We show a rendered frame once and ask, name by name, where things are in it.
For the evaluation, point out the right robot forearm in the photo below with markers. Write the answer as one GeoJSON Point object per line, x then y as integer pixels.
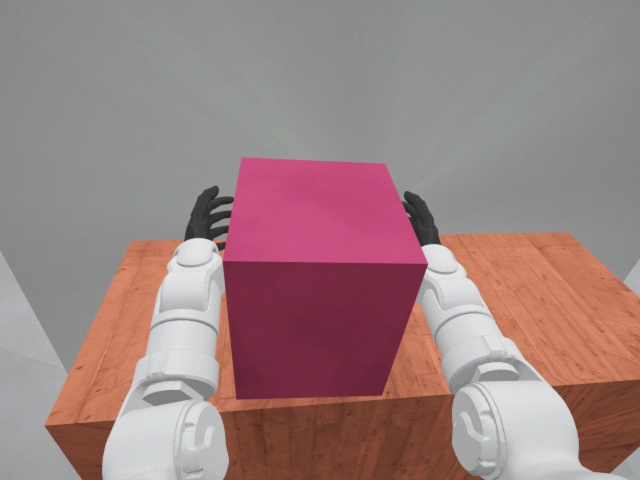
{"type": "Point", "coordinates": [472, 346]}

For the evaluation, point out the carton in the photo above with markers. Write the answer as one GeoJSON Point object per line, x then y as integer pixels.
{"type": "Point", "coordinates": [322, 268]}

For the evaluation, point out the robot left hand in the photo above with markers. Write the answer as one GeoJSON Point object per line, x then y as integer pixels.
{"type": "Point", "coordinates": [201, 220]}

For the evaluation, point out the left robot upper arm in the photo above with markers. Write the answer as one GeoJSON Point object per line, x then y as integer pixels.
{"type": "Point", "coordinates": [177, 441]}

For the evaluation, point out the pedestal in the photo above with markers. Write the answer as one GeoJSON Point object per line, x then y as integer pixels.
{"type": "Point", "coordinates": [572, 319]}

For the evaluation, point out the right robot upper arm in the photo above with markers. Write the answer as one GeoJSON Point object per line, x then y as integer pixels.
{"type": "Point", "coordinates": [516, 430]}

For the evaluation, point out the left robot forearm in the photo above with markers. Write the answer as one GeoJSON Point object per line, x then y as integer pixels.
{"type": "Point", "coordinates": [179, 363]}

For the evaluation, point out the robot right hand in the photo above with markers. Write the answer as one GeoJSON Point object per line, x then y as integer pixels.
{"type": "Point", "coordinates": [422, 221]}

